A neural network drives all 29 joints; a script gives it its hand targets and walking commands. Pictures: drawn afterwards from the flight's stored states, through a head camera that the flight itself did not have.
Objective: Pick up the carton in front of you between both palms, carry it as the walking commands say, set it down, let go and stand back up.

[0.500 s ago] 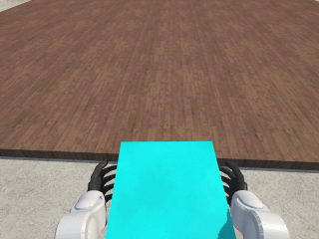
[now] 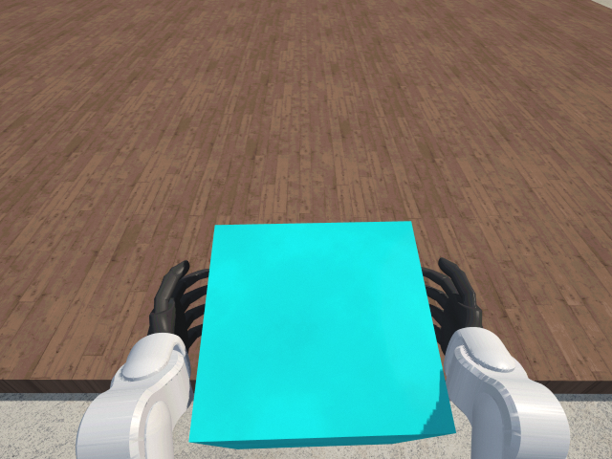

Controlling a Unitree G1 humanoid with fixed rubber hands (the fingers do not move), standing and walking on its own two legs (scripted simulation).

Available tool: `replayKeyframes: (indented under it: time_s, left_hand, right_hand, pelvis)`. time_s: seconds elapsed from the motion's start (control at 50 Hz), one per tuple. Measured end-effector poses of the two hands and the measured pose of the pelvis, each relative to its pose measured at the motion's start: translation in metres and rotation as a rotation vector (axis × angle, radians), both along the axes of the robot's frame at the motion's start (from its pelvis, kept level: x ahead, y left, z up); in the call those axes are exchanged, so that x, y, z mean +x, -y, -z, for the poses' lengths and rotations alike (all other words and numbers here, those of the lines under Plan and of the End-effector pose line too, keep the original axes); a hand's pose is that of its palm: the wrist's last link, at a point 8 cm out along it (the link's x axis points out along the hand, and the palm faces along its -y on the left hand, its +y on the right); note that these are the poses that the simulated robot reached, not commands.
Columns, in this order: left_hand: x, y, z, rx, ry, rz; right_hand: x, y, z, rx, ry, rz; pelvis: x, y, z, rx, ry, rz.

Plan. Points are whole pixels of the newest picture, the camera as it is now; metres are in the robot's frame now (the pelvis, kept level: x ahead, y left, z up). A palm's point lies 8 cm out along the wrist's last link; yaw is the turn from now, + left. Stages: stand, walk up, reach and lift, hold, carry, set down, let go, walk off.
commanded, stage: carry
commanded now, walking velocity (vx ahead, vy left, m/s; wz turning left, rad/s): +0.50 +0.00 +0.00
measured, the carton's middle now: (314, 348) +0.26 +0.00 +0.06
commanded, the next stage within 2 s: none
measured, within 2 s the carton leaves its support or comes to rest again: neither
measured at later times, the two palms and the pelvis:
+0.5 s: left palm (233, 121) +0.67 +0.14 +0.15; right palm (396, 124) +0.69 -0.17 +0.13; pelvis +0.32 -0.03 +0.00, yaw +1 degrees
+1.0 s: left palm (265, 41) +1.05 +0.11 +0.17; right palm (385, 48) +1.01 -0.19 +0.17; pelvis +0.68 +0.00 +0.06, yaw -2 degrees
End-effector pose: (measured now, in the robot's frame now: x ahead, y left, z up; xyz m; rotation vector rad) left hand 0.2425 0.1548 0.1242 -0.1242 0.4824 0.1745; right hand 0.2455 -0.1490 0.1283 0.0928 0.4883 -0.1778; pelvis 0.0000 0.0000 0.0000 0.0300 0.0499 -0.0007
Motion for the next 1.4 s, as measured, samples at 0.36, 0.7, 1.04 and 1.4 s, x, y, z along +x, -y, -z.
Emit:
replayKeyframes:
  time_s: [0.36,0.7,1.04,1.4]
  left_hand:
    - [0.307,-0.003,-0.036,0.000,-0.058,-0.074]
    - [0.539,0.022,-0.010,-0.040,-0.064,-0.142]
    - [0.829,0.052,-0.064,-0.009,-0.093,0.054]
    - [1.057,0.030,-0.154,-0.023,-0.033,-0.073]
  right_hand:
    - [0.305,0.002,-0.033,0.034,-0.050,0.030]
    - [0.566,0.025,0.009,0.120,-0.076,0.023]
    - [0.782,0.049,-0.060,0.100,-0.067,0.191]
    - [1.053,0.032,-0.157,0.029,-0.009,0.042]
  pelvis:
    - [0.218,0.004,-0.028,-0.023,-0.036,-0.020]
    - [0.441,0.041,-0.026,0.010,-0.062,-0.013]
    - [0.703,-0.003,-0.080,-0.003,-0.013,0.031]
    - [0.955,0.038,-0.108,-0.040,-0.024,-0.019]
